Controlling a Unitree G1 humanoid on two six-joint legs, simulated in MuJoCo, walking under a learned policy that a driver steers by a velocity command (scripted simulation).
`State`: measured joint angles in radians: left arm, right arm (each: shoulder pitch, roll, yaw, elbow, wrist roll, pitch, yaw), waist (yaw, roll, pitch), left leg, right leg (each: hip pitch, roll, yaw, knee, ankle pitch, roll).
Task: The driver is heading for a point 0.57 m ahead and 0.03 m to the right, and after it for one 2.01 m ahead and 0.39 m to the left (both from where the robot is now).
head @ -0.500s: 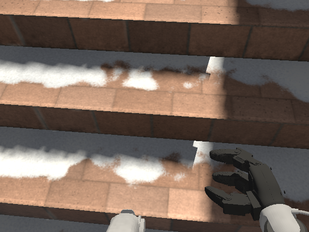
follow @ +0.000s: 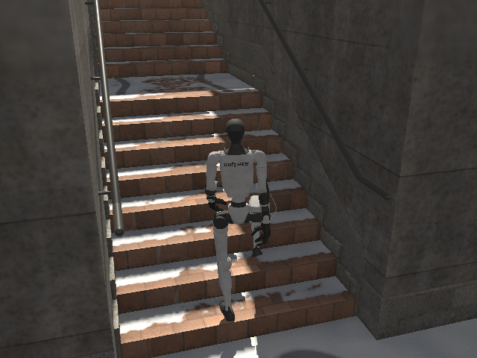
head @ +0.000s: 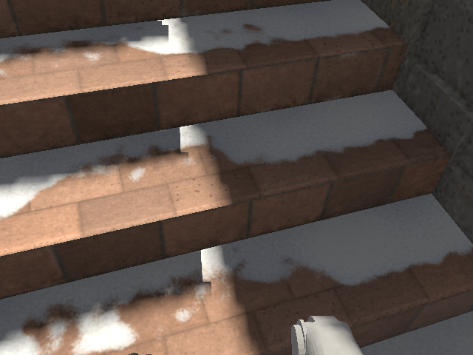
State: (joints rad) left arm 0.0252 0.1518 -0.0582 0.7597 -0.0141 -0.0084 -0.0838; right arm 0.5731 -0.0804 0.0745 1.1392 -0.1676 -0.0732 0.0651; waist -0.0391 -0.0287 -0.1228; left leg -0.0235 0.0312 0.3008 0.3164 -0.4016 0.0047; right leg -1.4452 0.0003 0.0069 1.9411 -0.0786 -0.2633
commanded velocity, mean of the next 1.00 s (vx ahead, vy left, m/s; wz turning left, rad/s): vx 0.36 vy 0.00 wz -0.21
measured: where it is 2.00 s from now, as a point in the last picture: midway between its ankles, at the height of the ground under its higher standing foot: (239, 327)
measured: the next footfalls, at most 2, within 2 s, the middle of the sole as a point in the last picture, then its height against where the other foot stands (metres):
right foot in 0.10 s outside the picture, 0.15 m higher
left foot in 0.52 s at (196, 315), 0.15 m higher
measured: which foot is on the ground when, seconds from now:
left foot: down 0.00-0.14, up 0.16-0.50, down 0.52-1.00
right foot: up 0.00-0.08, down 0.10-0.56, up 0.58-0.98, down 1.00-1.00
